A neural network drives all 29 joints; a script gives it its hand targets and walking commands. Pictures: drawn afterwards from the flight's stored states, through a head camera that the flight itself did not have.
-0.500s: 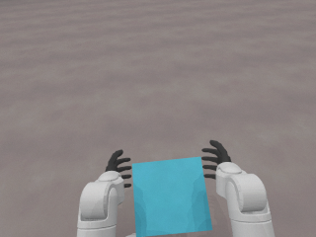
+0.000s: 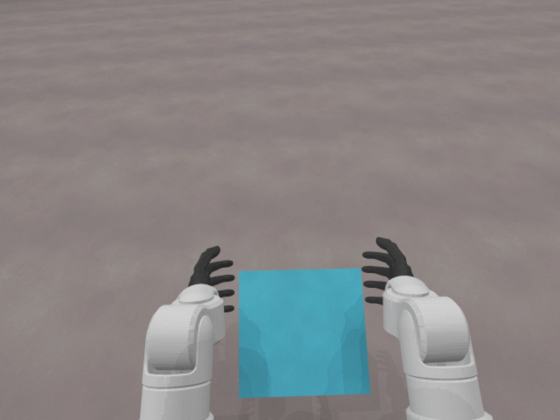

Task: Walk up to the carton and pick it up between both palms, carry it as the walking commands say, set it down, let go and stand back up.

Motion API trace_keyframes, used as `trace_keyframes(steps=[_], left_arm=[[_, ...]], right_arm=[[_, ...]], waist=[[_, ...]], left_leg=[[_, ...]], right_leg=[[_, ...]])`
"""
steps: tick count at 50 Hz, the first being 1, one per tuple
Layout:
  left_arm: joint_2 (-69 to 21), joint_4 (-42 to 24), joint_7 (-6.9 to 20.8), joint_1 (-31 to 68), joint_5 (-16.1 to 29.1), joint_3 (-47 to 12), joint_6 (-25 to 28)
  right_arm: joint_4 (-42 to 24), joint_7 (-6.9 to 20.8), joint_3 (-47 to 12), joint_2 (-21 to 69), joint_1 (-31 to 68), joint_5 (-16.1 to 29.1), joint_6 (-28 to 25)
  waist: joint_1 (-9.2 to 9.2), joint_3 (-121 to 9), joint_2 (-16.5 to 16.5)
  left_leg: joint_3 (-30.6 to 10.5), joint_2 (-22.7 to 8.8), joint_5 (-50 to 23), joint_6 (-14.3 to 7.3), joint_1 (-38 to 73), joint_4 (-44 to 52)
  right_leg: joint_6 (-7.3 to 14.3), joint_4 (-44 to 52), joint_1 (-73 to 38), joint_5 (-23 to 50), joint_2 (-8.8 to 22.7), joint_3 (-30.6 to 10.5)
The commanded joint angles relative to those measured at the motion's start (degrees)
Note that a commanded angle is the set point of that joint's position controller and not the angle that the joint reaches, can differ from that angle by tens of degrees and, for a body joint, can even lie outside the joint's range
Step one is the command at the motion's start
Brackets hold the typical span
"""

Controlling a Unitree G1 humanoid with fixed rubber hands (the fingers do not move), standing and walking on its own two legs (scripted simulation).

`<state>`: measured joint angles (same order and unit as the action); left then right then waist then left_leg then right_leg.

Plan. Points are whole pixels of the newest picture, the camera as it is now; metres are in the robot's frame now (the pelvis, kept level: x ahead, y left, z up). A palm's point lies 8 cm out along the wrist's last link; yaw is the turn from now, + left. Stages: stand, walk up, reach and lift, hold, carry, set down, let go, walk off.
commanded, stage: carry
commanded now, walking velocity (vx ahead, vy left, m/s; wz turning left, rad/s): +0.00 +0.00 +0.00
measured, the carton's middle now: (297, 323) +0.30 +0.02 -0.03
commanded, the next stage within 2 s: none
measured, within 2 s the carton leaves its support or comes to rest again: neither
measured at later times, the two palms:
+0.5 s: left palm (230, 359) +0.21 +0.11 +0.02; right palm (429, 370) +0.20 -0.15 +0.03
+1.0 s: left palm (208, 409) +0.15 +0.12 +0.04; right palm out of the picture +0.14 -0.14 +0.06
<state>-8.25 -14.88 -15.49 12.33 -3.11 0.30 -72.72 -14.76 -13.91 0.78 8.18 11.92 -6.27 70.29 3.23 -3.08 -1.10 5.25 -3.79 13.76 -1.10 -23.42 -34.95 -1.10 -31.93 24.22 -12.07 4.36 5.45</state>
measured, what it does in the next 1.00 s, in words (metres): walks backwards: left foot, then right foot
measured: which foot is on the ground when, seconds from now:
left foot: down 0.00-0.36, up 0.38-0.46, down 0.48-1.00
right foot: down 0.00-0.50, up 0.52-0.72, down 0.74-1.00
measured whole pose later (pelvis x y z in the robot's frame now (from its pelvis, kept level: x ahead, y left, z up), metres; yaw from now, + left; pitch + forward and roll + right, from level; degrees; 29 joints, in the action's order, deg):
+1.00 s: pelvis -0.13 +0.01 -0.01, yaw -5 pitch +1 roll -1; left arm -7.7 6.6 -7.3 9.2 -7.4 2.8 -49.8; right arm 5.6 -7.0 3.1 7.9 10.6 -10.0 47.7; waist 0.8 -8.0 0.0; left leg 8.5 -0.8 5.7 -5.6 -28.2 -32.8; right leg 3.0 -35.3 9.5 -26.5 -2.1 6.0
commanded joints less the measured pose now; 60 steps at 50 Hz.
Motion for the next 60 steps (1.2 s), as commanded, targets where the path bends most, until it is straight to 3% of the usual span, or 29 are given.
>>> trace_keyframes(steps=[1,9,13,15,18,21,22,23,24,25,26,27,28,29,30,31,33,34,36,38,39,40,41,43,44,47,50,52,60], left_arm=[[-62.54,-7.6,14.81,24.4,19.03,-27.91,4.18],[-62.34,-6.48,14.73,23.21,16.65,-26.08,4.82],[-57.99,2.67,15.37,25.27,13.28,-21.06,8.24],[-57.73,4.63,16.07,27.93,12.86,-20.27,11.35],[-56.86,7.65,17.2,32.88,11.88,-19.01,15.95],[-57.3,10.04,18.15,34.02,11.11,-19.15,18.8],[-58.38,10.07,18.21,33.88,10.93,-20.09,19.01],[-55.77,16.96,18.43,32.63,7.78,-17.16,19.97],[-53.87,24.32,18.83,30.06,4.93,-14.38,21.52],[-53.52,26.4,19.21,31.27,4.34,-14.02,23.53],[-49.36,37.12,20.2,32.49,0.02,-9.66,26.8],[-53.69,27.59,20.91,34.44,4.27,-15.55,29.32],[-60.89,12.94,20.28,33.87,10.72,-23.07,29.05],[-58.76,14.84,19.74,33.93,10.31,-18.88,29.78],[-56.83,17.34,19.33,33.32,7.98,-15.48,30.88],[-53.12,21.76,18.57,35.01,4.86,-12.04,32.45],[-53.89,10.11,17.14,33.16,6.05,-19.61,33.99],[-50.39,12.02,17.1,31.54,4.57,-17.73,34.95],[-49.96,9.67,17.76,28.3,6.04,-19.99,34.87],[-53.46,5.31,19.6,23.07,11.27,-27.11,32.23],[-52.96,3.34,20.39,22.16,13.68,-29.31,30.98],[-53.76,4.34,20.38,20.47,14.77,-28.25,30.73],[-54.6,1.94,20.17,23.21,16.01,-28.6,29.59],[-50.14,11.19,20.33,21.05,11.26,-24.69,27.44],[-53.01,1.14,19.7,20.97,14.25,-29.49,26.07],[-46.29,14.06,20.1,22.93,7.81,-23.18,24.84],[-45.88,16.63,20.87,26.87,6.03,-21.19,27.66],[-49.77,12.66,20.8,30.47,7.98,-22.62,28.74],[-52.73,12.98,20.03,30.5,7.59,-23.01,31.26]], right_arm=[[-10.31,11.59,-27.15,60.92,24.28,17.58,-2.9],[-8.41,13.16,-28.74,62.35,25.26,18.6,-2.65],[4.39,14.24,-21.87,58.25,23.12,13.3,-5.79],[8.21,15.01,-20.03,58.28,23.16,11.37,-8.62],[14.36,16.2,-17.89,58.65,23.86,9.36,-12.93],[15.63,16.84,-18.64,58.62,25.55,8.86,-16.54],[14.94,16.96,-19.83,59.4,25.69,9.08,-17.04],[21.1,17.37,-17.0,56.79,24.93,6.69,-18.21],[26.1,17.75,-14.36,53.25,25.45,4.21,-20.0],[28.61,18.38,-11.64,50.93,26.29,2.94,-22.22],[40.13,19.71,-4.83,44.45,25.9,-1.93,-25.27],[29.57,19.87,-10.53,48.82,27.63,1.81,-27.78],[12.41,19.38,-20.32,56.89,28.72,9.93,-27.36],[11.08,19.08,-18.83,54.76,32.5,11.18,-27.83],[11.63,19.43,-18.01,52.95,35.18,11.74,-28.74],[15.3,19.66,-16.51,49.32,39.32,10.25,-30.02],[6.12,20.01,-25.86,51.42,37.69,14.08,-30.52],[10.46,19.98,-23.97,48.87,34.1,13.17,-30.97],[11.97,18.84,-24.14,50.19,26.04,12.99,-31.23],[7.73,16.57,-25.03,53.06,14.92,10.83,-30.06],[8.32,15.43,-23.89,53.0,10.4,8.98,-29.26],[6.45,15.43,-25.45,52.94,10.47,9.82,-28.43],[4.05,15.35,-25.48,53.08,13.31,10.51,-27.31],[12.91,15.97,-21.83,49.53,14.51,7.57,-25.55],[2.73,15.75,-26.5,52.57,15.4,12.01,-24.07],[18.1,16.9,-19.38,47.12,15.86,6.75,-22.84],[22.65,18.4,-17.61,47.38,19.2,5.78,-25.24],[18.88,19.14,-20.63,51.47,24.29,9.06,-26.04],[16.12,19.79,-23.16,54.17,28.02,12.16,-28.51]], waist=[[-2.8,-16.05,4.05],[-2.69,-16.73,1.03],[-2.71,-17.92,-0.2],[-2.96,-18.35,2.23],[-4.15,-20.46,10.62],[-5.4,-19.66,13.71],[-5.81,-18.06,11.84],[-5.87,-16.47,8.66],[-5.53,-14.67,-2.48],[-5.19,-12.55,-19.08],[-4.1,-6.61,-22.72],[-2.92,-5.93,-21.48],[-1.86,-7.15,-17.35],[-1.01,-9.96,-15.57],[-1.08,-12.4,-14.07],[-1.78,-14.19,-10.72],[-2.04,-20.08,-6.36],[-1.96,-24.07,-3.46],[-2.58,-28.35,1.66],[-3.94,-27.76,7.31],[-4.23,-27.45,9.43],[-3.59,-27.55,11.78],[-3.64,-25.55,10.34],[-3.53,-22.58,3.45],[-3.47,-21.34,1.37],[-3.5,-18.26,-0.59],[-3.61,-12.95,-0.98],[-3.46,-12.1,-1.57],[-3.15,-21.08,-1.29]], left_leg=[[-3.32,-2.5,13.69,-2.47,3.14,8.09],[-3.64,-1.1,18.2,-3.03,-2.27,8.95],[-2.12,0.12,16.43,-3.04,-2.58,6.25],[0.09,1.99,14.56,-2.6,-0.82,0.07],[4.27,6.75,9.92,-2.55,11.65,-20.58],[5.91,6.87,12.41,-3.09,13.95,-22.38],[4.31,5.96,15.98,-3.84,10.42,-15.1],[0.23,4.51,21.42,-4.85,5.56,-5.59],[-14.58,-3.39,34.56,-6.98,-3.42,11.42],[-37.26,-17.54,52.62,-11.33,-14.77,28.79],[-38.33,-20.67,57.21,-11.95,-26.26,34.45],[-30.25,-18.19,53.89,-9.01,-31.43,33.56],[-21.27,-13.99,46.26,-5.4,-31.33,31.54],[-11.93,-8.58,33.76,-0.94,-27.16,28.99],[-7.35,-5.04,22.64,1.19,-16.81,25.51],[-7.6,-3.87,15.32,0.91,-5.0,21.17],[-8.01,-4.28,6.75,0.45,10.58,16.15],[-5.97,-3.3,-0.96,1.29,17.3,12.27],[-10.08,-4.57,-13.06,-0.64,17.44,6.46],[-5.96,-2.18,-9.18,-1.37,4.96,1.96],[-2.66,-1.18,-7.3,-1.53,-0.17,-0.76],[-1.58,-1.13,-11.37,-1.21,1.92,1.46],[-1.4,-0.99,-13.56,-1.03,5.53,1.4],[-3.63,-2.86,-19.47,-2.47,11.69,1.02],[-4.26,-3.68,-22.16,-3.33,13.17,0.88],[-6.29,-4.24,-17.65,-3.88,11.56,4.25],[-8.16,-4.4,-4.59,-3.15,6.9,9.57],[-9.76,-4.95,-0.36,-2.27,6.84,12.21],[-10.1,-5.68,2.2,-1.47,10.04,14.06]], right_leg=[[0.31,6.52,-4.1,-14.09,0.08,-3.4],[1.53,3.39,-4.69,-17.38,-1.86,-2.67],[2.06,2.12,-5.01,-15.78,-2.25,-2.4],[2.32,4.19,-1.82,-17.69,-1.18,-3.68],[2.51,13.69,12.26,-24.87,4.09,-7.35],[0.33,13.99,15.45,-26.5,4.68,-3.63],[-0.28,10.1,12.31,-27.11,3.51,-2.48],[-0.52,3.8,8.15,-25.93,1.83,-1.62],[-0.97,-10.53,3.38,-23.61,-2.55,0.88],[-1.18,-31.45,1.56,-19.1,-7.71,3.13],[-1.03,-40.63,-0.53,-18.47,-8.38,-1.5],[-0.36,-44.19,-4.78,-18.25,-8.9,-1.9],[0.76,-47.25,-7.67,-14.96,-9.89,-0.04],[1.8,-44.04,-10.52,-12.98,-11.35,3.4],[1.83,-34.96,-9.86,-12.36,-11.88,4.83],[1.8,-23.41,-6.34,-13.49,-11.23,3.73],[2.9,-2.23,-9.82,-11.8,-10.09,2.12],[3.77,8.67,-14.29,-9.39,-9.33,1.86],[6.05,14.03,-22.27,-7.5,-0.35,-9.44],[5.92,3.12,-28.24,23.27,7.36,-13.53],[4.6,0.21,-31.34,43.09,10.12,-12.13],[6.61,0.11,-26.55,41.15,9.21,-11.73],[6.53,0.56,-20.89,40.51,7.99,-10.01],[5.67,0.88,-13.94,28.34,5.21,-7.0],[5.34,1.44,-11.0,22.93,4.52,-7.65],[5.35,4.28,-8.01,2.77,3.15,-8.07],[6.16,6.5,-5.45,-12.42,1.78,-7.45],[6.13,5.51,-4.19,-14.48,0.69,-6.85],[6.57,3.13,-8.26,-12.68,-0.52,-6.63]])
